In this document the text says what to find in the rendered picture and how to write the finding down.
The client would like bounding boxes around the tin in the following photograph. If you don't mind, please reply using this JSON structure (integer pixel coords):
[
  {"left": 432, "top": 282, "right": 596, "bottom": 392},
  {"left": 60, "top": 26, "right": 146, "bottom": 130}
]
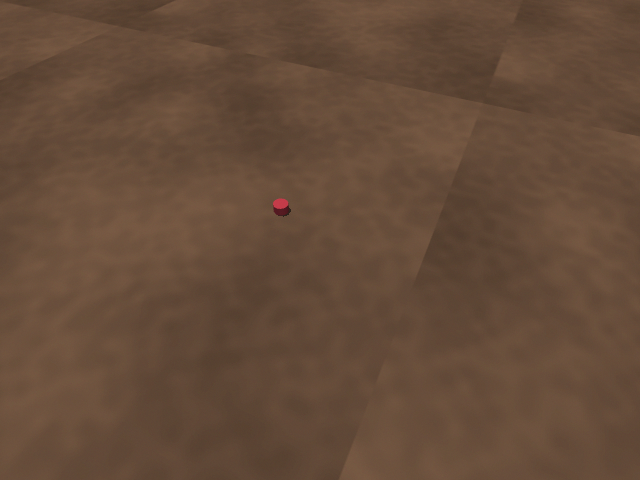
[{"left": 273, "top": 199, "right": 289, "bottom": 216}]

